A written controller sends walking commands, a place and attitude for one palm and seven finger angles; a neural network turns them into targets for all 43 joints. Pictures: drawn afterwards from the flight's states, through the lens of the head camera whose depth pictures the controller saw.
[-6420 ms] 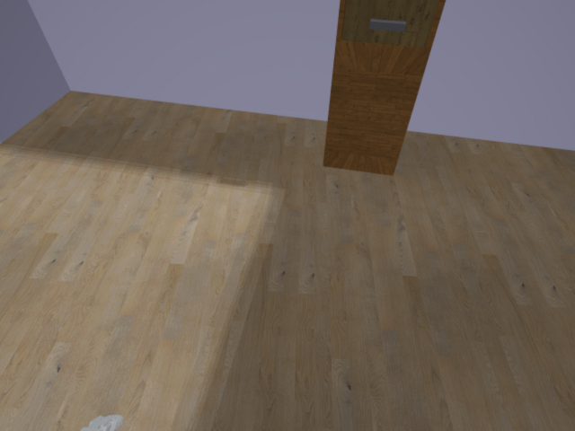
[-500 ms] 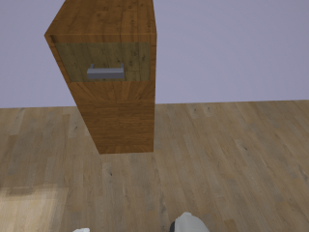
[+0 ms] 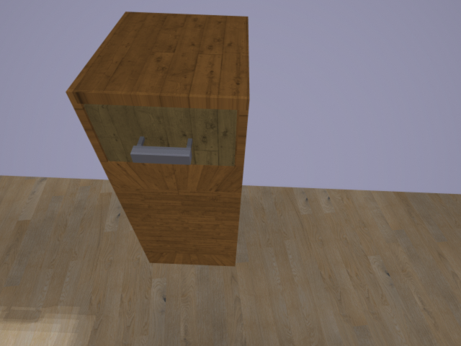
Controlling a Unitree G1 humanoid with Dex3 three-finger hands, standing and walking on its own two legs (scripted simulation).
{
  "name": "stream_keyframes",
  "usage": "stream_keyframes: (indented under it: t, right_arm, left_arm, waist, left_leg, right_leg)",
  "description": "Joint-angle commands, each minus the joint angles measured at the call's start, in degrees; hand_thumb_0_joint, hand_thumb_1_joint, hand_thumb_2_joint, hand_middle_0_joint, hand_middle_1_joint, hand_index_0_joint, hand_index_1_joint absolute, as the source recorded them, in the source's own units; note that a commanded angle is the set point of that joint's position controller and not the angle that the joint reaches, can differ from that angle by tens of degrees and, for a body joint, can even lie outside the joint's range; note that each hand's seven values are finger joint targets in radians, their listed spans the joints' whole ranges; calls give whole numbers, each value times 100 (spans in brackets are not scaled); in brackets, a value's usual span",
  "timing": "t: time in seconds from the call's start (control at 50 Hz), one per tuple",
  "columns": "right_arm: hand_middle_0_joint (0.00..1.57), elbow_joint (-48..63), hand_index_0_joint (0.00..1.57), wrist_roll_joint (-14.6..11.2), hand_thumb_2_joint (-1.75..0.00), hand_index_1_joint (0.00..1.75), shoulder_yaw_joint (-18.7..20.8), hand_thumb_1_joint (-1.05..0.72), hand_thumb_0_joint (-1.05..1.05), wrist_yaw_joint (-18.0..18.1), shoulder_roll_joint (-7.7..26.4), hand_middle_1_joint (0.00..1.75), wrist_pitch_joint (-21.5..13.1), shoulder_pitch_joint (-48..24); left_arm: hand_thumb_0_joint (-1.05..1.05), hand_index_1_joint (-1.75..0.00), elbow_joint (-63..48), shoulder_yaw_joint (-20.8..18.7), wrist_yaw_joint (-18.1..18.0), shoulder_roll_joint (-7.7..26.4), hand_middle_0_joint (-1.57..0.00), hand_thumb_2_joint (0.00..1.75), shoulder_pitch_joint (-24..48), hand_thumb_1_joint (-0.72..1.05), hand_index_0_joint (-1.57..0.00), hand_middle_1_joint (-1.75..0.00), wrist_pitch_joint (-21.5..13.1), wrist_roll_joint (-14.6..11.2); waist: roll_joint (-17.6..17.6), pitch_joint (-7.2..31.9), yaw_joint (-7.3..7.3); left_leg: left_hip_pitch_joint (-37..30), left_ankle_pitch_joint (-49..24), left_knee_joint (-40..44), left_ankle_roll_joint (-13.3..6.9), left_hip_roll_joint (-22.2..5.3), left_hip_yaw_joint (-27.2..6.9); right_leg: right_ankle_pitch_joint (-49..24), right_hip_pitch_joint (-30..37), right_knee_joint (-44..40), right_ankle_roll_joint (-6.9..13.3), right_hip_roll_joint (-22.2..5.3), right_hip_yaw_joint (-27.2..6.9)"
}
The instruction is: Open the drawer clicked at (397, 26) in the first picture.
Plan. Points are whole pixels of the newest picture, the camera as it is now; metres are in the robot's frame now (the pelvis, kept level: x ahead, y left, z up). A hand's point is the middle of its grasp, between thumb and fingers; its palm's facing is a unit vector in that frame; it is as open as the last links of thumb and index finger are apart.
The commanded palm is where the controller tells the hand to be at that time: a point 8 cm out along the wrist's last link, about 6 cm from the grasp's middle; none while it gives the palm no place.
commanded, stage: come to a stop and stand still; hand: left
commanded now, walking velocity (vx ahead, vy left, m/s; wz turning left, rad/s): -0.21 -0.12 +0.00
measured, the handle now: (163, 148) +0.52 +0.21 +0.01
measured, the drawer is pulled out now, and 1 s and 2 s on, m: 0.00 0.00 0.00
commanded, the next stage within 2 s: look again from close up in 1.04 s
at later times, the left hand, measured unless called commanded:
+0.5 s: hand out of the picture +0.01 +0.12 -0.15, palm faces -0.01 -0.96 -0.27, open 7.4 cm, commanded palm none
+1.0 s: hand out of the picture -0.07 +0.11 -0.16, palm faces +0.04 -0.98 -0.19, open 7.3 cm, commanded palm none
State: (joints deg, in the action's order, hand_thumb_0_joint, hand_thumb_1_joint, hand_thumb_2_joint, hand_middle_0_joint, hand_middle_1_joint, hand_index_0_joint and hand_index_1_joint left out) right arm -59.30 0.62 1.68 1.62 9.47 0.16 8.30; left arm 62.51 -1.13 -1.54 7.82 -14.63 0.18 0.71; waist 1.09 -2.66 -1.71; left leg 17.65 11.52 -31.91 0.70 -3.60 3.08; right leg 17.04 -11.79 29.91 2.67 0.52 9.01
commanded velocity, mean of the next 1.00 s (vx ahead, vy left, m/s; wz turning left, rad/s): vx -0.02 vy -0.02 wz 0.00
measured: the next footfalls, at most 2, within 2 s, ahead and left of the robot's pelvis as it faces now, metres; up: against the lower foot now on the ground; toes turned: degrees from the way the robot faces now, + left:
right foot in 0.32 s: -0.02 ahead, -0.15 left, +0.00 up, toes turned -5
left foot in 0.64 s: -0.06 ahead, +0.07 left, +0.00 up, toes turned +1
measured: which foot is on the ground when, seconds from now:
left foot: down 0.00-0.34, up 0.36-0.62, down 0.64-1.00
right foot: down 0.00-0.04, up 0.06-0.30, down 0.32-1.00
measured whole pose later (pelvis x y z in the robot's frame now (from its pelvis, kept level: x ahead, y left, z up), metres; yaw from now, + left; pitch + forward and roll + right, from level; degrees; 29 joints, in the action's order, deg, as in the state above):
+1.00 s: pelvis -0.07 -0.07 +0.01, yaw -1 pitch -2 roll +0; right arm -66.0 1.0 -0.3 2.1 7.8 0.9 16.2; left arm 65.2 -0.2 -1.5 8.4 -15.2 0.5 0.0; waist 1.0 -1.7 -0.6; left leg 5.5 14.9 -22.0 1.3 -2.2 1.8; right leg 11.2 -8.9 21.3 3.3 2.0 5.3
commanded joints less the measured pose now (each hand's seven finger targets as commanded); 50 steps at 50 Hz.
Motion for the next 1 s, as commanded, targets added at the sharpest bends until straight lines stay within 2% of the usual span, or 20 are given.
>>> stream_keyframes:
  t: [0.0, 0.02, 0.04, 0.12, 0.16, 0.22, 0.26, 0.28, 0.3, 0.32, 0.34, 0.36, 0.42, 0.52, 0.56, 0.62, 0.66, 0.72, 0.86, 0.98]
  right_arm:
    - [20, 108, 20, 26, -90, 30, 161, -90, 0, 73, 896, 30, 34, 649]
    - [20, 139, 20, 37, -90, 30, 168, -90, 0, 107, 893, 30, 38, 534]
    - [20, 198, 20, 36, -90, 30, 182, -90, 0, 142, 905, 30, 50, 510]
    - [20, 398, 20, 83, -90, 30, 298, -90, 0, 167, 1036, 30, 102, 270]
    - [20, 449, 20, 77, -90, 30, 340, -90, 0, 152, 1085, 30, 101, 223]
    - [20, 440, 20, 95, -90, 30, 373, -90, 0, 83, 1085, 30, 113, 174]
    - [20, 439, 20, 56, -90, 30, 372, -90, 0, 27, 1058, 30, 134, 47]
    - [20, 430, 20, 19, -90, 30, 362, -90, 0, 4, 927, 30, 147, 72]
    - [20, 482, 20, -31, -90, 30, 322, -90, 0, -28, 586, 30, 166, 135]
    - [20, 635, 20, -26, -90, 30, 226, -90, 0, -72, 346, 30, 199, -55]
    - [20, 658, 20, -19, -90, 30, 243, -90, 0, -86, 436, 30, 241, -194]
    - [20, 638, 20, 15, -90, 30, 231, -90, 0, -77, 383, 30, 305, -239]
    - [20, 243, 20, 5, -90, 30, 214, -90, 0, -80, 422, 30, 271, 221]
    - [20, 74, 20, -24, -90, 30, 109, -90, 0, -28, 358, 30, 130, 320]
    - [20, -60, 20, -23, -90, 30, 59, -90, 0, 11, 311, 30, 72, 539]
    - [20, -324, 20, 14, -90, 30, 2, -90, 0, 73, 528, 30, -60, 837]
    - [20, -387, 20, 10, -90, 30, 0, -90, 0, 101, 560, 30, -23, 781]
    - [20, -508, 20, 16, -90, 30, -63, -90, 0, 105, 401, 30, -16, 841]
    - [20, -567, 20, 25, -90, 30, -84, -90, 0, 75, 340, 30, 39, 1049]
    - [20, -596, 20, 28, -90, 30, -103, -90, 0, 67, 299, 30, -9, 1244]
  left_arm:
    - [0, -30, -386, -132, -129, 526, -20, 90, -443, 90, -20, -30, 52, -32]
    - [0, -30, -373, -144, -112, 569, -20, 90, -396, 90, -20, -30, 101, -38]
    - [0, -30, -414, -188, -96, 671, -20, 90, -316, 90, -20, -30, 157, -29]
    - [0, -30, -559, -268, -60, 637, -20, 90, -319, 90, -20, -30, 199, 15]
    - [0, -30, -632, -259, -32, 610, -20, 90, -279, 90, -20, -30, 185, 14]
    - [0, -30, -698, -234, -7, 489, -20, 90, -265, 90, -20, -30, 152, 3]
    - [0, -30, -602, -238, -7, 567, -20, 90, -572, 90, -20, -30, 101, 14]
    - [0, -30, -547, -249, -17, 675, -20, 90, -717, 90, -20, -30, 73, 45]
    - [0, -30, -581, -295, -37, 1065, -20, 90, -619, 90, -20, -30, 40, 107]
    - [0, -30, -670, -312, -44, 1398, -20, 90, -324, 90, -20, -30, 24, 113]
    - [0, -30, -754, -275, -42, 1395, -20, 90, -155, 90, -20, -30, 25, 101]
    - [0, -30, -762, -277, -77, 1251, -20, 90, 1, 90, -20, -30, 13, 114]
    - [0, -30, -759, -197, -48, 1037, -20, 90, 383, 90, -20, -30, -7, 66]
    - [0, -30, -519, -188, -62, 1029, -20, 90, -117, 90, -20, -30, -83, 40]
    - [0, -30, -373, -177, -82, 975, -20, 90, -188, 90, -20, -30, -98, -3]
    - [0, -30, -282, -105, -75, 754, -20, 90, -151, 90, -20, -30, -112, -106]
    - [0, -30, -235, -97, -82, 736, -20, 90, -41, 90, -20, -30, -96, -72]
    - [0, -30, -96, -87, -65, 791, -20, 90, 13, 90, -20, -30, -84, -88]
    - [0, -30, 64, -32, -40, 730, -20, 90, -65, 90, -20, -30, -46, -53]
    - [0, -30, 99, -16, -46, 632, -20, 90, -268, 90, -20, -30, -78, -58]
  waist:
    - [967, 198, 100]
    - [1328, 200, 116]
    - [1294, 225, 179]
    - [668, 741, 192]
    - [408, 965, 223]
    - [763, 1023, 254]
    - [775, 957, 95]
    - [312, 904, 33]
    - [-741, 612, 89]
    - [-1682, 264, 101]
    - [-1239, 312, 19]
    - [-1485, 92, 91]
    - [-1053, -144, 316]
    - [-778, 224, 70]
    - [-717, 409, 93]
    - [26, 736, 100]
    - [-83, 587, 89]
    - [407, 377, 114]
    - [-202, -437, 151]
    - [-214, -293, 164]
  left_leg:
    - [-871, -4189, 1018, -820, -1561, -1090]
    - [-838, -4229, 1260, -1023, -1620, -1282]
    - [-684, -4030, 1367, -1152, -1695, -1305]
    - [-1330, -4095, 943, -1291, -1654, -1090]
    - [-1486, -3771, 860, -1229, -1606, -989]
    - [-1243, -2879, 913, -1057, -1378, -880]
    - [-815, -2038, 668, -763, -1091, -696]
    - [-515, -1237, 360, -501, -764, -535]
    - [218, 129, -230, -141, -235, -168]
    - [589, 1484, -694, 47, 171, 15]
    - [246, 1797, -1296, 15, 136, -276]
    - [322, 1778, -1588, -49, 46, -470]
    - [372, 1238, -2041, -42, 108, -378]
    - [146, 1280, -580, 62, 89, -201]
    - [-314, 743, 416, 70, 88, -189]
    - [-1343, -1773, 961, -139, -412, -627]
    - [-1256, -1313, 796, -94, -452, -445]
    - [-992, -1021, 1066, -79, -365, -430]
    - [-716, 206, 1358, -98, -216, -400]
    - [-788, 160, 1415, -141, -186, -407]
  right_leg:
    - [473, -478, 734, -272, -346, -399]
    - [1183, -627, 1375, -311, -291, -497]
    - [1572, -692, 2001, -305, -276, -716]
    - [1458, -1290, 2900, -362, -234, -1001]
    - [1360, -1280, 2656, -412, -261, -952]
    - [1156, -736, 1448, -389, -284, -734]
    - [128, -42, 154, -395, -214, -558]
    - [-559, 305, -721, -400, -299, -663]
    - [-908, 394, -1241, -153, -1114, -1708]
    - [-1391, -100, -1444, 305, -1894, -2431]
    - [-1170, -650, -1546, 676, -2107, -2319]
    - [-997, -870, -1587, 674, -1865, -2254]
    - [-1583, -635, -1342, 594, -1385, -1610]
    - [-2872, 551, -977, 689, -1369, -1566]
    - [-3181, 796, -782, 552, -1299, -1553]
    - [-2657, 510, -615, -1, -802, -1228]
    - [-2162, 430, -930, -177, -726, -1227]
    - [-2059, 655, -954, -113, -751, -1176]
    - [-136, 107, -1604, -128, -690, -1344]
    - [-73, 73, -1604, -118, -696, -1347]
